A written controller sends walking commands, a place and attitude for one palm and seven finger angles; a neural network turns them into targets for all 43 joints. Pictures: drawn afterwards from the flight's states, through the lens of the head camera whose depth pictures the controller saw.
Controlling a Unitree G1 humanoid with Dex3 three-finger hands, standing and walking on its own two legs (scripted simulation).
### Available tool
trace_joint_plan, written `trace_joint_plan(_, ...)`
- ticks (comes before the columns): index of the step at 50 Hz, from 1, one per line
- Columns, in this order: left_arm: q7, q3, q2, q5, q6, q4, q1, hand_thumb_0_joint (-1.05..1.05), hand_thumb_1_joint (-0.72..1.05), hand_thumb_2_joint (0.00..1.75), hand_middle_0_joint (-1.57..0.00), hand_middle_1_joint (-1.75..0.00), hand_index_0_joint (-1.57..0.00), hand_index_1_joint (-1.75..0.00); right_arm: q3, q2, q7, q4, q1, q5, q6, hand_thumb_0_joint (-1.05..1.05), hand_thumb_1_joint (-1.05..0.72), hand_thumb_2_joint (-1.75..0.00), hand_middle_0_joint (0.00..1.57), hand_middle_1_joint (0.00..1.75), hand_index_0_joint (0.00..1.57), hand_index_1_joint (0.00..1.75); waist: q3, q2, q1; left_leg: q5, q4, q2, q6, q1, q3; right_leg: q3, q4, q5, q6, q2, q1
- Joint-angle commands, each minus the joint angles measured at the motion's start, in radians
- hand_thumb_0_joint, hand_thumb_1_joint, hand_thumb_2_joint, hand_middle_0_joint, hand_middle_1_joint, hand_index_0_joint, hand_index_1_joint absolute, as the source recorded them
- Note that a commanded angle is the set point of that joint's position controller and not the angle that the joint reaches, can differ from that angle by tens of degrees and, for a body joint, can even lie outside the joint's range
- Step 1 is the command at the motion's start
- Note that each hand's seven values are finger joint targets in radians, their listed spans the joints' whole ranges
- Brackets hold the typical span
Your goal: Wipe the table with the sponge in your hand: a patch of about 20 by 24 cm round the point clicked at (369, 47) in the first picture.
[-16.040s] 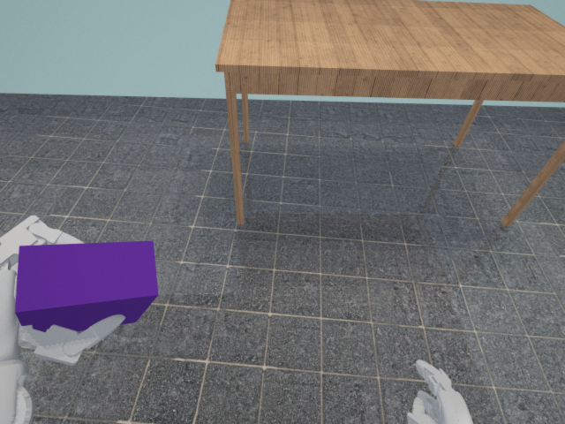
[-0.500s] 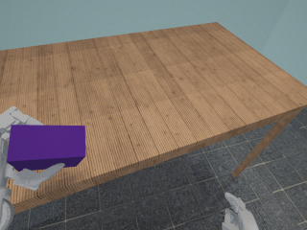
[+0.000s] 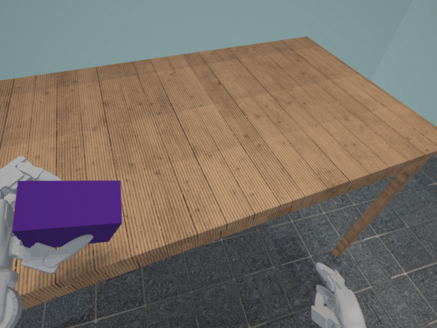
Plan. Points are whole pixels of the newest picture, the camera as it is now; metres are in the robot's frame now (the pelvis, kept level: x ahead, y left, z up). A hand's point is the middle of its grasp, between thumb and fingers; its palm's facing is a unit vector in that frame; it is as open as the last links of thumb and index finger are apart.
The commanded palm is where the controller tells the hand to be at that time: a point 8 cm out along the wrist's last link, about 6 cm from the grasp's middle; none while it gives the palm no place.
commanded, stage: look again from close up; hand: left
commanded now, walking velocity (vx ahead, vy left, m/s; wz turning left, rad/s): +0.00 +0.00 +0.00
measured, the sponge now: (85, 216) +0.23 +0.21 +0.15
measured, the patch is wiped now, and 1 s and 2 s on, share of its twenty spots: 0.00 0.00 0.00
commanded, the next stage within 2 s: come to a stop and stand still in 0.04 s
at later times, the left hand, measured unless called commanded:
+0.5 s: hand (44, 182) +0.25 +0.26 +0.19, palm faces +0.40 -0.78 -0.48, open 9.9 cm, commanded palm +0.17 +0.28 +0.17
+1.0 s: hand (62, 167) +0.28 +0.26 +0.18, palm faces +0.36 -0.85 -0.37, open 9.9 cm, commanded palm +0.22 +0.29 +0.17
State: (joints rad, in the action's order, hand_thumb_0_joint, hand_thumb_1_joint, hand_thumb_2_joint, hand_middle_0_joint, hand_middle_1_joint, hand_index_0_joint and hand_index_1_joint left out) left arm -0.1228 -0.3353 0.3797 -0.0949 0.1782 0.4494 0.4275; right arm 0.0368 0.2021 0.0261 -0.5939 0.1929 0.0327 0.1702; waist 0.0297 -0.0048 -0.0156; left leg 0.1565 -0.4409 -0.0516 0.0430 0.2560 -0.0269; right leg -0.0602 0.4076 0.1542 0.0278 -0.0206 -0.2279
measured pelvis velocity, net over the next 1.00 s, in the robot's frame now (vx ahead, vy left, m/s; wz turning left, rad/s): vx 0.04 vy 0.02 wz -0.05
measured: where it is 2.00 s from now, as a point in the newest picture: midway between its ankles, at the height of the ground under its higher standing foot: outside the picture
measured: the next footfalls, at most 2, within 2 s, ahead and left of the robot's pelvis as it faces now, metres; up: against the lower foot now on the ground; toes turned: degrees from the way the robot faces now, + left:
none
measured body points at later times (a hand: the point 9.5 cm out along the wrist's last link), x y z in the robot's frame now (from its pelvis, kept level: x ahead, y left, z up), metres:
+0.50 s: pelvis +0.01 +0.00 +0.00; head +0.02 +0.01 +0.45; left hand +0.23 +0.30 +0.21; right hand +0.19 -0.22 -0.07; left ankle +0.05 +0.09 -0.74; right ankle +0.04 -0.10 -0.74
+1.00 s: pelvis +0.04 +0.02 +0.00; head +0.07 +0.04 +0.44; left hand +0.26 +0.30 +0.20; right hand +0.21 -0.21 -0.07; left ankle +0.05 +0.09 -0.74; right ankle +0.04 -0.10 -0.74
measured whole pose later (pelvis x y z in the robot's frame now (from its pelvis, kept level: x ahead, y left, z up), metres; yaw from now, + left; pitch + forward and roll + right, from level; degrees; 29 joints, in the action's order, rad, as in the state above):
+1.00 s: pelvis +0.04 +0.02 +0.00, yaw -3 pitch -1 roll -2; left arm -0.10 -0.41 0.40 -0.04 0.22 0.52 0.35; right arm 0.02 0.20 0.00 -0.58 0.19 0.02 0.15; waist 0.07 -0.03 -0.02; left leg 0.27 -0.53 -0.03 0.07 0.25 0.03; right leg -0.01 0.45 0.23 0.01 -0.04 -0.21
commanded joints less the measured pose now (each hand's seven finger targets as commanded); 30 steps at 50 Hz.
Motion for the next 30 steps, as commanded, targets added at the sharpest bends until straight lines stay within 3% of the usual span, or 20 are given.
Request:
trace_joint_plan(1, -0.013, -0.094, 0.145, -0.003, 0.050, 0.173, -0.061, 0.00, 0.10, 1.30, -1.20, -1.60, -1.20, -1.60, -0.051, 0.137, 0.011, 0.168, -0.102, 0.000, 0.035, 0.00, -0.90, -0.90, 0.20, 0.30, 0.20, 0.30, -0.120, 0.036, 0.003, 0.065, 0.112, 0.142, -0.026, -0.043, -0.137, 0.131, -0.081, 0.038, -0.001, 0.125, 0.030)
trace_joint_plan(3, -0.016, -0.107, 0.166, 0.003, 0.042, 0.184, -0.072, 0.00, 0.10, 1.30, -1.20, -1.60, -1.20, -1.60, -0.048, 0.138, 0.016, 0.170, -0.115, 0.004, 0.026, 0.00, -0.90, -0.90, 0.20, 0.30, 0.20, 0.30, -0.121, 0.051, 0.003, 0.057, 0.114, 0.143, -0.026, -0.059, -0.134, 0.131, -0.080, 0.036, -0.001, 0.124, 0.030)
trace_joint_plan(4, -0.011, -0.071, 0.126, 0.004, 0.042, 0.180, -0.082, 0.00, 0.10, 1.30, -1.20, -1.60, -1.20, -1.60, -0.042, 0.134, 0.016, 0.170, -0.110, -0.004, 0.019, 0.00, -0.90, -0.90, 0.20, 0.30, 0.20, 0.30, -0.111, 0.050, 0.005, 0.081, 0.126, 0.149, -0.024, -0.046, -0.135, 0.123, -0.084, 0.051, -0.003, 0.119, 0.029)
trace_joint_plan(7, -0.011, -0.079, 0.140, 0.013, 0.037, 0.198, -0.111, 0.00, 0.10, 1.30, -1.20, -1.60, -1.20, -1.60, -0.043, 0.134, 0.023, 0.177, -0.111, -0.004, 0.015, 0.00, -0.90, -0.90, 0.20, 0.30, 0.20, 0.30, -0.114, 0.045, 0.006, 0.067, 0.118, 0.147, -0.023, -0.049, -0.128, 0.134, -0.089, 0.028, -0.002, 0.120, 0.045)
trace_joint_plan(8, -0.018, -0.109, 0.177, 0.016, 0.032, 0.212, -0.115, 0.00, 0.10, 1.30, -1.20, -1.60, -1.20, -1.60, -0.041, 0.135, 0.025, 0.177, -0.127, -0.001, 0.012, 0.00, -0.90, -0.90, 0.20, 0.30, 0.20, 0.30, -0.121, 0.065, 0.003, 0.064, 0.119, 0.144, -0.023, -0.062, -0.127, 0.138, -0.087, 0.029, 0.000, 0.120, 0.044)
trace_joint_plan(9, -0.014, -0.077, 0.137, 0.015, 0.033, 0.208, -0.117, 0.00, 0.10, 1.30, -1.20, -1.60, -1.20, -1.60, -0.036, 0.130, 0.026, 0.176, -0.117, -0.008, 0.007, 0.00, -0.90, -0.90, 0.20, 0.30, 0.20, 0.30, -0.119, 0.057, 0.004, 0.064, 0.125, 0.147, -0.021, -0.049, -0.128, 0.126, -0.087, 0.025, -0.002, 0.116, 0.057)
trace_joint_plan(13, -0.023, -0.108, 0.176, 0.023, 0.025, 0.240, -0.114, 0.00, 0.10, 1.30, -1.20, -1.60, -1.20, -1.60, -0.037, 0.133, 0.030, 0.183, -0.129, -0.003, 0.006, 0.00, -0.90, -0.90, 0.20, 0.30, 0.20, 0.30, -0.119, 0.096, 0.003, 0.058, 0.118, 0.143, -0.026, -0.069, -0.124, 0.142, -0.096, 0.021, 0.004, 0.119, 0.053)
trace_joint_plan(14, -0.018, -0.079, 0.137, 0.022, 0.029, 0.237, -0.108, 0.00, 0.10, 1.30, -1.20, -1.60, -1.20, -1.60, -0.034, 0.130, 0.030, 0.180, -0.119, -0.011, 0.002, 0.00, -0.90, -0.90, 0.20, 0.30, 0.20, 0.30, -0.123, 0.084, 0.004, 0.056, 0.120, 0.147, -0.023, -0.060, -0.120, 0.129, -0.093, 0.010, 0.003, 0.115, 0.065)
trace_joint_plan(17, -0.017, -0.098, 0.147, 0.020, 0.026, 0.233, -0.077, 0.00, 0.10, 1.30, -1.20, -1.60, -1.20, -1.60, -0.040, 0.131, 0.033, 0.186, -0.110, -0.009, 0.002, 0.00, -0.90, -0.90, 0.20, 0.30, 0.20, 0.30, -0.147, 0.073, 0.004, -0.003, 0.105, 0.145, -0.026, -0.070, -0.113, 0.133, -0.082, -0.048, 0.004, 0.120, 0.091)
trace_joint_plan(18, -0.021, -0.119, 0.172, 0.023, 0.023, 0.239, -0.066, 0.00, 0.10, 1.30, -1.20, -1.60, -1.20, -1.60, -0.039, 0.135, 0.033, 0.185, -0.124, -0.005, -0.001, 0.00, -0.90, -0.90, 0.20, 0.30, 0.20, 0.30, -0.154, 0.101, 0.002, -0.016, 0.107, 0.145, -0.031, -0.087, -0.112, 0.133, -0.074, -0.049, 0.005, 0.120, 0.085)
trace_joint_plan(19, -0.015, -0.089, 0.133, 0.020, 0.026, 0.232, -0.053, 0.00, 0.10, 1.30, -1.20, -1.60, -1.20, -1.60, -0.036, 0.130, 0.033, 0.184, -0.116, -0.013, -0.006, 0.00, -0.90, -0.90, 0.20, 0.30, 0.20, 0.30, -0.155, 0.091, 0.003, -0.018, 0.112, 0.148, -0.029, -0.076, -0.111, 0.121, -0.072, -0.056, 0.003, 0.115, 0.092)
trace_joint_plan(21, -0.013, -0.099, 0.140, 0.018, 0.022, 0.217, -0.047, 0.00, 0.10, 1.30, -1.20, -1.60, -1.20, -1.60, -0.039, 0.131, 0.034, 0.188, -0.110, -0.009, -0.007, 0.00, -0.90, -0.90, 0.20, 0.30, 0.20, 0.30, -0.146, 0.072, 0.004, -0.017, 0.110, 0.149, -0.029, -0.073, -0.109, 0.128, -0.076, -0.058, 0.002, 0.118, 0.087)
trace_joint_plan(22, -0.011, -0.677, 0.972, 0.206, 0.149, 0.458, -1.108, 0.00, 0.10, 1.30, -1.20, -1.60, -1.20, -1.60, -0.049, 0.164, 0.027, 0.162, 0.038, -0.058, 0.035, 0.00, -0.90, -0.90, 0.20, 0.30, 0.20, 0.30, 0.066, -0.069, -0.003, -0.021, -0.013, 0.155, 0.012, 0.142, -0.038, 0.146, -0.140, 0.019, -0.071, 0.109, -0.070)
trace_joint_plan(23, 0.004, -0.409, 0.536, 0.106, 0.108, -0.004, -0.768, 0.00, 0.10, 1.30, -1.20, -1.60, -1.20, -1.60, -0.038, 0.099, 0.025, 0.078, -0.066, 0.009, 0.002, 0.00, -0.90, -0.90, 0.20, 0.30, 0.20, 0.30, -0.042, 0.137, 0.001, 0.011, -0.032, 0.185, -0.007, -0.019, -0.044, 0.103, -0.079, 0.143, 0.023, 0.188, -0.140)
trace_joint_plan(24, 0.014, -0.294, 0.368, 0.072, 0.097, 0.023, -0.543, 0.00, 0.10, 1.30, -1.20, -1.60, -1.20, -1.60, -0.050, 0.103, 0.013, 0.122, -0.080, -0.018, -0.009, 0.00, -0.90, -0.90, 0.20, 0.30, 0.20, 0.30, -0.046, 0.073, -0.007, 0.051, 0.052, 0.146, -0.022, -0.025, -0.059, 0.140, -0.067, 0.138, 0.028, 0.112, -0.055)
trace_joint_plan(25, 0.035, -0.210, 0.268, 0.055, 0.088, -0.111, -0.411, 0.00, 0.10, 1.30, -1.20, -1.60, -1.20, -1.60, -0.073, 0.143, 0.007, 0.139, -0.070, -0.022, 0.007, 0.00, -0.90, -0.90, 0.20, 0.30, 0.20, 0.30, -0.107, 0.105, -0.017, 0.103, 0.044, 0.115, -0.030, -0.038, -0.030, 0.179, -0.073, 0.103, 0.036, 0.098, -0.006)
trace_joint_plan(26, 0.054, -0.145, 0.204, 0.038, 0.091, -0.097, -0.317, 0.00, 0.10, 1.30, -1.20, -1.60, -1.20, -1.60, -0.079, 0.139, -0.007, 0.146, -0.039, -0.006, 0.011, 0.00, -0.90, -0.90, 0.20, 0.30, 0.20, 0.30, -0.153, 0.113, -0.019, 0.118, 0.025, 0.099, -0.026, -0.059, -0.020, 0.199, -0.078, 0.097, 0.021, 0.109, 0.011)
trace_joint_plan(27, 0.064, -0.105, 0.151, 0.029, 0.089, -0.036, -0.192, 0.00, 0.10, 1.30, -1.20, -1.60, -1.20, -1.60, -0.081, 0.136, -0.023, 0.154, -0.031, 0.001, 0.009, 0.00, -0.90, -0.90, 0.20, 0.30, 0.20, 0.30, -0.181, 0.119, -0.022, 0.113, 0.029, 0.102, -0.021, -0.086, -0.010, 0.199, -0.077, 0.095, 0.005, 0.113, 0.026)
trace_joint_plan(28, 0.073, -0.035, 0.053, 0.018, 0.085, -0.004, -0.083, 0.00, 0.10, 1.30, -1.20, -1.60, -1.20, -1.60, -0.080, 0.122, -0.042, 0.162, -0.051, 0.012, 0.012, 0.00, -0.90, -0.90, 0.20, 0.30, 0.20, 0.30, -0.213, 0.132, -0.027, 0.086, 0.048, 0.112, -0.014, -0.125, -0.008, 0.162, -0.047, 0.061, -0.003, 0.091, 0.040)
trace_joint_plan(30, 0.071, 0.005, 0.052, 0.036, 0.073, 0.138, -0.014, 0.00, 0.10, 1.30, -1.20, -1.60, -1.20, -1.60, -0.071, 0.127, -0.053, 0.192, -0.058, 0.014, 0.001, 0.00, -0.90, -0.90, 0.20, 0.30, 0.20, 0.30, -0.178, 0.084, -0.025, 0.139, 0.086, 0.135, -0.006, -0.060, -0.026, 0.124, -0.039, 0.086, -0.018, 0.073, 0.063)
